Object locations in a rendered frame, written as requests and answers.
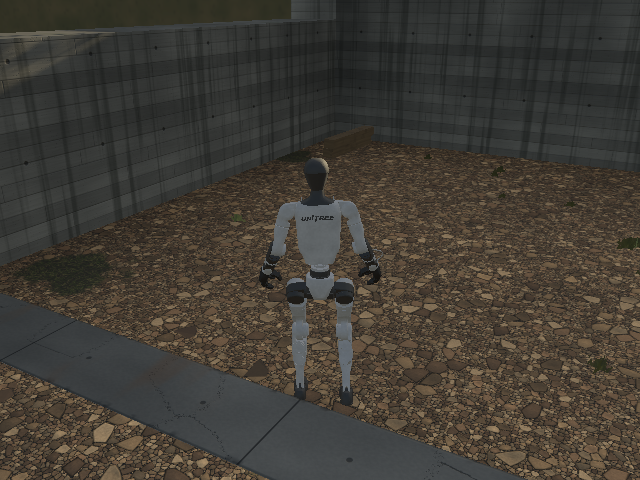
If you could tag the left robot shin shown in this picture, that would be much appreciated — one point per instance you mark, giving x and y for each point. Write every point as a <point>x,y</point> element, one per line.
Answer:
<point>299,352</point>

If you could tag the robot right upper arm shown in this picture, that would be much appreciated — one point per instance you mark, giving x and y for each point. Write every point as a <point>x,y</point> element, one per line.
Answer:
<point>349,210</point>

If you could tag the robot left hand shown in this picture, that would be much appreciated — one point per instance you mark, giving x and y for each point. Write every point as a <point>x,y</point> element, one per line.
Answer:
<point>263,278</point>

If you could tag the robot left forearm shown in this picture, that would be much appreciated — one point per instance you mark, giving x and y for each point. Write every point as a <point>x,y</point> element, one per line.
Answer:
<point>270,261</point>

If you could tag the robot right hand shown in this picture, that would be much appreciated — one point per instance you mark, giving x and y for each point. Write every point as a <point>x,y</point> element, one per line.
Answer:
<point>376,275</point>

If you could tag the robot right forearm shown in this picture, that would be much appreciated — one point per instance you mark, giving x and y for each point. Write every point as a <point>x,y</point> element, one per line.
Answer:
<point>369,258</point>

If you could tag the robot left upper arm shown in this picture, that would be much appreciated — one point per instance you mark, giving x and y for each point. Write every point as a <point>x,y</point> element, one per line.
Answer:
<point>286,212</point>

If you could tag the robot right thigh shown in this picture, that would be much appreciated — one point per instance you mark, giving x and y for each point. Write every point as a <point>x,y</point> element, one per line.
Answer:
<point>344,296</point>

